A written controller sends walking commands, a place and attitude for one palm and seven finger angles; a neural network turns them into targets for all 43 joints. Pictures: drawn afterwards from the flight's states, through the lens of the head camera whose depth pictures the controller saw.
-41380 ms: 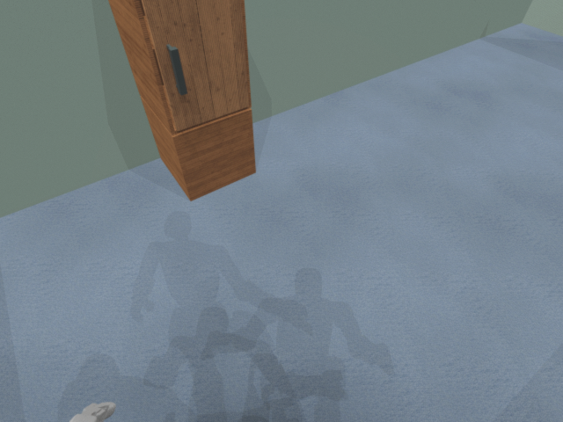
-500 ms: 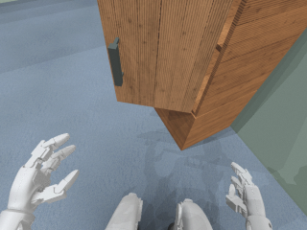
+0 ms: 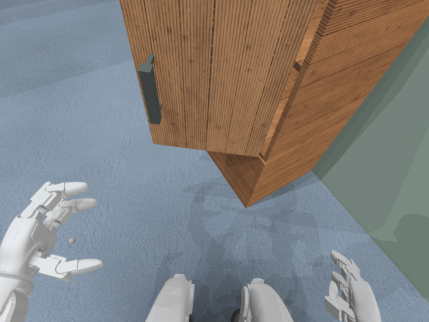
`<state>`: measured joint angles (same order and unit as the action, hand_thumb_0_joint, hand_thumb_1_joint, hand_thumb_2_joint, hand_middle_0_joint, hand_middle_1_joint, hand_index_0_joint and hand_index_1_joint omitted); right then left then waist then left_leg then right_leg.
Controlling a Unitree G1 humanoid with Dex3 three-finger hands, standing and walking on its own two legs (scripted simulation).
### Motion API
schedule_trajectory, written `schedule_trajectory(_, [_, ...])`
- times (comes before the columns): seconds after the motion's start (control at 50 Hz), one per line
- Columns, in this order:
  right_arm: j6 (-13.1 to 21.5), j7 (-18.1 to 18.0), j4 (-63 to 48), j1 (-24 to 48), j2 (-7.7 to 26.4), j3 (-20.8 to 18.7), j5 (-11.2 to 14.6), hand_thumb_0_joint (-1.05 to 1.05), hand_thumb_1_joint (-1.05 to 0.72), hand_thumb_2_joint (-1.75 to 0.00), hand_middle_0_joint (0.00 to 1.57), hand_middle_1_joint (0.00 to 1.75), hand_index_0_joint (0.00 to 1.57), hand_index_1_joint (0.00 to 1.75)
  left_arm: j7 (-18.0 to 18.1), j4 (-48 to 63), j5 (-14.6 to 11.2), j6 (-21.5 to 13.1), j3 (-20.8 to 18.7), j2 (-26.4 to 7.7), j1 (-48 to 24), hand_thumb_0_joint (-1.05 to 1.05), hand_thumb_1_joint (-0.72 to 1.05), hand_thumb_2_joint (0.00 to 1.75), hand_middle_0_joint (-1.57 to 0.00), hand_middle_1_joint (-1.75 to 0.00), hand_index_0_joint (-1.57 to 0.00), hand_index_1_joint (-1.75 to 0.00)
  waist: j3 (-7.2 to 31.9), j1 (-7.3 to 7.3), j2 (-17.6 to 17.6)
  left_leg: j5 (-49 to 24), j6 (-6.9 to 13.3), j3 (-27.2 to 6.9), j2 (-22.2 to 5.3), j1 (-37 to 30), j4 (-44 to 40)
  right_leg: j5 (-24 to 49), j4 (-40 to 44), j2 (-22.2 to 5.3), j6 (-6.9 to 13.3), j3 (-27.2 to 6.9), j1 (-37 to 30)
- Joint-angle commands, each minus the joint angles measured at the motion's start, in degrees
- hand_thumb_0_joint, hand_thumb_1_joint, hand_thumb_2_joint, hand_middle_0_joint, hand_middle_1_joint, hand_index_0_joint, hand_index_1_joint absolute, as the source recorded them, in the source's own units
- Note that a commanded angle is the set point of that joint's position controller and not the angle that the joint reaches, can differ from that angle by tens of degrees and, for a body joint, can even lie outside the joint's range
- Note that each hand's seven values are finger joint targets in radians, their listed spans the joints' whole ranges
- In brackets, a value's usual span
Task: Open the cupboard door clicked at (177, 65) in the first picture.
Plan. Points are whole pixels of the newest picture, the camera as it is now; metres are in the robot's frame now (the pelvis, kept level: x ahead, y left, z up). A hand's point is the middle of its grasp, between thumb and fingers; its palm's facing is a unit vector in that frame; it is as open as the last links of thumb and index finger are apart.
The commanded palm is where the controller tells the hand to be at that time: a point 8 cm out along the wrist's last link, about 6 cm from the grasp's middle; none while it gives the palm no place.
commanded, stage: raise the hand with hooked fingers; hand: left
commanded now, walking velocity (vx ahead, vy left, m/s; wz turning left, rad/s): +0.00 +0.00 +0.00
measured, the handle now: (153, 90) +0.58 +0.19 +0.03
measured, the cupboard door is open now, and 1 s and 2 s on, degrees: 53 53 53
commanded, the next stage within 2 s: move the hooked fingers beside the handle in 1.06 s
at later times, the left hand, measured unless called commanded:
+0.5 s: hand (57, 217) +0.27 +0.28 +0.04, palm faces -0.04 -1.00 -0.05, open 14.0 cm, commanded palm +0.25 +0.33 +0.05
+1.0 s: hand (65, 208) +0.28 +0.27 +0.04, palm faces -0.05 -1.00 -0.05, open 14.0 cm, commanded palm +0.26 +0.32 +0.05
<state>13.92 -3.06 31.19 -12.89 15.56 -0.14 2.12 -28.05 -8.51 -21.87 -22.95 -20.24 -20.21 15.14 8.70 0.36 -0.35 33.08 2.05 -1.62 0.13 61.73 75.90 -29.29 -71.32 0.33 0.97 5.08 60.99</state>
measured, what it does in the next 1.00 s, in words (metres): stands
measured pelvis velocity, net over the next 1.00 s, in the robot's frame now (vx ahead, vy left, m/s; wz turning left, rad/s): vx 0.00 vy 0.00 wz -0.01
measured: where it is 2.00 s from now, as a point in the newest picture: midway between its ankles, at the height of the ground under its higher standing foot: outside the picture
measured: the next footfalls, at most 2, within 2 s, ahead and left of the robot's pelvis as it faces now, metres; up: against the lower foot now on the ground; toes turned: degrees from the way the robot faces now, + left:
none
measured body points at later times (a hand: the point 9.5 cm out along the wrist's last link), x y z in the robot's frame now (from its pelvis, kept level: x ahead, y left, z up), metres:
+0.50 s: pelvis +0.00 +0.01 +0.00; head +0.09 +0.04 +0.44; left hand +0.26 +0.33 +0.05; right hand +0.18 -0.23 -0.07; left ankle +0.03 +0.09 -0.62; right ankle +0.05 -0.12 -0.62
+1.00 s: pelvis +0.00 +0.00 +0.00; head +0.10 +0.03 +0.44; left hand +0.28 +0.33 +0.04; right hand +0.17 -0.25 -0.08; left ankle +0.03 +0.09 -0.62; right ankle +0.05 -0.12 -0.62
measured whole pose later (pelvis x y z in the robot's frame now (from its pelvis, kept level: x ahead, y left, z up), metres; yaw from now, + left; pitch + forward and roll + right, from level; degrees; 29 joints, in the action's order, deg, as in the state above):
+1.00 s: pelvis +0.00 +0.00 +0.00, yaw +0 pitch +21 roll -4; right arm 10.3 -3.2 29.6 -14.0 16.2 1.9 2.3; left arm -32.3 -20.2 -22.1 -21.3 -24.5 -24.3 1.9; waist 9.0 1.0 -0.3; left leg 32.8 2.4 -1.3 0.2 63.3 75.5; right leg -28.8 -70.7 0.4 0.6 4.6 62.5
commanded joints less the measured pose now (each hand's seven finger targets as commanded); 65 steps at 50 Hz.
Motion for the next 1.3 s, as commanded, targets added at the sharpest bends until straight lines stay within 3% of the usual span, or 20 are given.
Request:
schedule_trajectory(0.0, [3.0, -0.4, -8.9, 1.0, 8.5, -3.2, 0.0, 0.00, -0.90, -0.90, 0.20, 0.30, 0.20, 0.30, 0.5, 9.4, -1.6, -3.9, -6.7, -11.3, -4.6, 0.00, -0.34, 0.37, -0.29, -1.10, -0.29, -1.10, 14.8, -1.14, -5.6, -13.9, -1.2, -2.6, 0.3, -10.5, -13.7, 4.6, 9.1, 1.4, 1.3, -1.7, -9.9])
schedule_trajectory(0.02, [2.9, -0.4, -9.0, 0.5, 8.7, -3.1, 0.0, 0.00, -0.90, -0.90, 0.20, 0.30, 0.20, 0.30, 0.2, 9.6, -1.5, -3.9, -6.5, -11.1, -5.1, 0.00, -0.36, 0.36, -0.29, -1.11, -0.29, -1.11, 16.3, -0.84, -5.7, -14.5, -1.3, -2.7, 0.3, -11.5, -13.7, 5.3, 8.9, 1.3, 1.1, -1.6, -9.6])
schedule_trajectory(0.12, [2.5, -0.4, -9.1, 0.0, 9.5, -2.9, 0.1, 0.00, -0.90, -0.90, 0.20, 0.30, 0.20, 0.30, -1.0, 7.1, -1.6, -3.4, -7.2, -12.5, -8.4, 0.00, -0.48, 0.31, -0.30, -1.18, -0.30, -1.18, 16.2, -0.47, -4.5, -13.8, -1.5, -3.1, 0.2, -11.2, -13.9, 4.9, 8.7, 1.4, 1.1, -1.3, -9.0])
schedule_trajectory(0.14, [2.6, -0.4, -9.2, 0.1, 9.4, -2.9, 0.2, 0.00, -0.90, -0.90, 0.20, 0.30, 0.20, 0.30, -1.3, 7.5, -1.6, -3.5, -7.1, -12.8, -8.6, 0.00, -0.50, 0.30, -0.30, -1.20, -0.30, -1.20, 16.6, -0.92, -6.9, -13.7, -1.6, -3.0, 0.3, -12.0, -14.1, 4.8, 8.7, 1.3, 1.2, -1.5, -8.9])
schedule_trajectory(0.18, [2.5, -0.4, -9.2, -0.1, 9.5, -2.9, 0.1, 0.00, -0.90, -0.90, 0.20, 0.30, 0.20, 0.30, -1.4, 6.6, -1.6, -3.0, -7.3, -12.9, -9.4, 0.00, -0.50, 0.30, -0.30, -1.20, -0.30, -1.20, 16.7, -0.49, -5.5, -13.7, -1.6, -3.3, 0.2, -12.3, -14.2, 5.1, 8.9, 1.3, 1.0, -1.2, -8.4])
schedule_trajectory(0.22, [2.2, -0.4, -9.1, -0.5, 9.7, -2.6, 0.1, 0.00, -0.90, -0.90, 0.20, 0.30, 0.20, 0.30, -2.0, 5.6, -1.6, -2.6, -7.3, -13.5, -11.5, 0.00, -0.50, 0.30, -0.30, -1.20, -0.30, -1.20, 16.1, -0.45, -6.9, -14.0, -2.2, -3.6, 0.1, -12.8, -14.6, 5.1, 8.4, 1.5, 1.3, -0.9, -7.4])
schedule_trajectory(0.32, [1.8, -0.6, -9.2, -0.8, 10.0, -2.6, 0.1, 0.00, -0.90, -0.90, 0.20, 0.30, 0.20, 0.30, -2.7, 3.4, -1.7, -1.9, -9.0, -15.4, -14.4, 0.00, -0.50, 0.30, -0.30, -1.20, -0.30, -1.20, 17.5, -0.70, -5.6, -14.4, -2.2, -3.7, 0.0, -12.6, -14.2, 5.2, 8.1, 1.5, 1.3, -1.0, -7.6])
schedule_trajectory(0.36, [1.6, -0.7, -9.2, -0.6, 10.0, -2.6, 0.2, 0.00, -0.90, -0.90, 0.20, 0.30, 0.20, 0.30, -3.0, 2.6, -1.8, -1.7, -8.5, -14.9, -15.6, 0.00, -0.50, 0.30, -0.30, -1.20, -0.30, -1.20, 17.1, -0.50, -6.2, -13.6, -2.2, -3.6, 0.2, -12.7, -14.4, 4.9, 8.3, 1.4, 1.2, -1.0, -7.2])
schedule_trajectory(0.52, [0.8, -1.1, -8.8, -1.4, 10.5, -2.4, 0.2, 0.00, -0.90, -0.90, 0.20, 0.30, 0.20, 0.30, -4.3, -0.6, -1.7, -1.0, -10.5, -18.2, -21.2, 0.00, -0.50, 0.30, -0.30, -1.20, -0.30, -1.20, 18.7, -0.50, -6.4, -14.3, -2.1, -3.5, 0.0, -12.7, -13.9, 5.2, 8.2, 1.4, 1.4, -1.3, -7.1])
schedule_trajectory(0.62, [0.5, -0.7, -9.5, -1.7, 10.5, -2.5, 0.3, 0.00, -0.90, -0.90, 0.20, 0.30, 0.20, 0.30, -4.5, 0.4, -1.7, -0.8, -10.1, -17.9, -19.2, 0.00, -0.50, 0.30, -0.30, -1.20, -0.30, -1.20, 20.5, -1.13, -7.9, -18.0, -2.6, -3.8, -0.2, -15.4, -14.6, 6.9, 8.2, 1.4, 1.4, -1.0, -7.6])
schedule_trajectory(0.66, [0.1, -0.6, -9.5, -1.7, 10.3, -2.6, 0.4, 0.00, -0.90, -0.90, 0.20, 0.30, 0.20, 0.30, -4.2, -1.0, -2.0, -0.5, -10.2, -17.4, -18.1, 0.00, -0.50, 0.30, -0.30, -1.20, -0.30, -1.20, 19.1, -0.74, -5.3, -16.6, -2.0, -3.2, 0.0, -13.4, -14.2, 6.8, 8.9, 1.4, 1.1, -1.3, -8.3])
schedule_trajectory(0.72, [-0.1, -0.7, -9.4, -1.8, 10.3, -2.5, 0.3, 0.00, -0.90, -0.90, 0.20, 0.30, 0.20, 0.30, -3.7, -1.4, -2.0, -1.0, -10.8, -17.8, -19.2, 0.00, -0.50, 0.30, -0.30, -1.20, -0.30, -1.20, 18.7, -0.55, -4.7, -14.9, -1.7, -2.8, 0.0, -11.8, -13.9, 5.8, 8.9, 1.5, 1.1, -1.6, -8.7])
schedule_trajectory(0.76, [-0.2, -0.6, -9.5, -1.6, 10.2, -2.6, 0.4, 0.00, -0.90, -0.90, 0.20, 0.30, 0.20, 0.30, -3.4, -0.4, -1.8, -1.5, -10.3, -17.4, -19.6, 0.00, -0.50, 0.30, -0.30, -1.20, -0.30, -1.20, 18.4, -0.56, -6.7, -15.2, -1.9, -3.0, 0.0, -12.6, -14.2, 6.1, 8.7, 1.3, 1.2, -1.5, -8.1])
schedule_trajectory(0.82, [-0.4, -0.7, -9.3, -2.2, 10.2, -2.6, 0.2, 0.00, -0.90, -0.90, 0.20, 0.30, 0.20, 0.30, -3.3, -1.1, -1.8, -1.9, -10.6, -17.7, -19.6, 0.00, -0.50, 0.30, -0.30, -1.20, -0.30, -1.20, 19.4, -0.28, -5.0, -15.7, -1.6, -2.7, 0.0, -12.4, -13.6, 6.5, 8.9, 1.5, 1.1, -1.8, -8.7])
schedule_trajectory(1.04, [-0.7, -0.7, -9.3, -1.7, 9.8, -2.5, 0.3, 0.00, -0.90, -0.90, 0.20, 0.30, 0.20, 0.30, -3.9, 0.1, -2.0, -2.0, -10.4, -17.8, -19.5, 0.00, -0.50, 0.30, -0.30, -1.20, -0.30, -1.20, 20.0, -0.56, -7.4, -18.2, -1.7, -2.4, -0.1, -13.5, -13.1, 8.5, 8.8, 1.4, 1.1, -2.1, -9.3])
schedule_trajectory(1.08, [-0.8, -0.6, -9.3, -1.7, 9.9, -2.6, 0.3, 0.00, -0.90, -0.90, 0.20, 0.30, 0.20, 0.30, -3.7, -0.8, -1.8, -1.8, -10.0, -17.0, -18.7, 0.00, -0.50, 0.30, -0.30, -1.20, -0.30, -1.20, 19.4, -0.36, -6.3, -18.2, -1.7, -2.5, -0.1, -13.2, -13.3, 8.5, 8.9, 1.4, 1.0, -1.8, -9.1])
schedule_trajectory(1.14, [-0.9, -0.7, -9.4, -1.8, 9.9, -2.5, 0.4, 0.00, -0.90, -0.90, 0.20, 0.30, 0.20, 0.30, -3.9, -1.1, -2.0, -1.7, -10.0, -17.0, -19.5, 0.00, -0.50, 0.30, -0.30, -1.20, -0.30, -1.20, 19.4, -0.17, -5.8, -17.5, -1.6, -2.3, -0.1, -12.8, -13.0, 8.4, 9.0, 1.4, 1.0, -2.1, -9.5])
schedule_trajectory(1.2, [-1.1, -1.3, -8.4, -2.1, 10.1, -2.3, 0.2, 0.00, -0.90, -0.90, 0.20, 0.30, 0.20, 0.30, -3.8, -3.2, -1.7, -2.1, -10.6, -18.6, -25.4, 0.00, -0.50, 0.30, -0.30, -1.20, -0.30, -1.20, 17.5, 0.94, -4.5, -14.6, -1.1, -2.2, -0.1, -10.2, -11.8, 6.6, 8.9, 1.6, 1.1, -2.5, -8.4])
schedule_trajectory(1.24, [-1.2, -1.5, -8.1, -1.8, 10.1, -2.0, 0.3, 0.00, -0.90, -0.90, 0.20, 0.30, 0.20, 0.30, -4.2, -4.9, -1.2, -2.1, -8.5, -17.1, -29.1, 0.00, -0.50, 0.30, -0.30, -1.20, -0.30, -1.20, 17.0, 1.47, -5.7, -12.5, -1.1, -2.1, 0.0, -9.9, -12.0, 5.2, 9.0, 1.3, 1.0, -2.7, -7.3])
schedule_trajectory(1.28, [-1.1, -1.7, -8.0, -2.0, 10.5, -2.2, 0.3, 0.00, -0.90, -0.90, 0.20, 0.30, 0.20, 0.30, -4.2, -4.7, -0.5, -2.4, -8.0, -17.6, -31.5, 0.00, -0.50, 0.30, -0.30, -1.20, -0.30, -1.20, 18.9, 1.26, -6.9, -12.7, -1.2, -2.6, -0.1, -11.8, -12.5, 5.2, 8.6, 1.2, 1.2, -2.5, -6.4])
